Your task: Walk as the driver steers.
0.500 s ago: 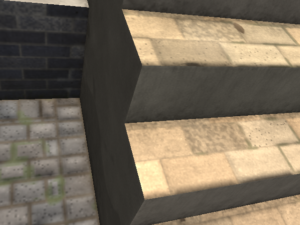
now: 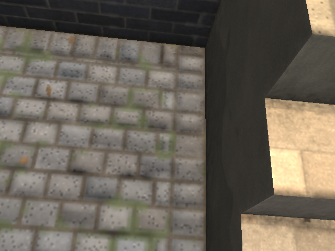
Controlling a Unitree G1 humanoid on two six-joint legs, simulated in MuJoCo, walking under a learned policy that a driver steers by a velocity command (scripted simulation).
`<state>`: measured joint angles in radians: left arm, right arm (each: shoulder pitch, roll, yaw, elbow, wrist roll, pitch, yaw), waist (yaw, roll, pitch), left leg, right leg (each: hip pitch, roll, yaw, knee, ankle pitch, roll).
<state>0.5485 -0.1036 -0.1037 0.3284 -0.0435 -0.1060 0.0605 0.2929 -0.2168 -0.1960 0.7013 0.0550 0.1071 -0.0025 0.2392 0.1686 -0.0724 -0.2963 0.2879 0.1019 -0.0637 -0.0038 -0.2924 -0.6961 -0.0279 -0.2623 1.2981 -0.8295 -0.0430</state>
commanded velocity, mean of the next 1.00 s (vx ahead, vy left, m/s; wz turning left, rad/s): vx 0.31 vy -0.10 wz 0.00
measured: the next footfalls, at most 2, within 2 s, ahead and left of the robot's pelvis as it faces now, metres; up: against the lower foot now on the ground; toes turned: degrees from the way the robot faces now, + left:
left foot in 0.44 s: +0.11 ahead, +0.18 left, +0.00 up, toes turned -23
right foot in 1.56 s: -0.13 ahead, -0.28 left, +0.08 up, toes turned -6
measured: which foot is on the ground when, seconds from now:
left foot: down 0.00-0.26, up 0.28-0.42, down 0.44-1.00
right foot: down 0.00-1.00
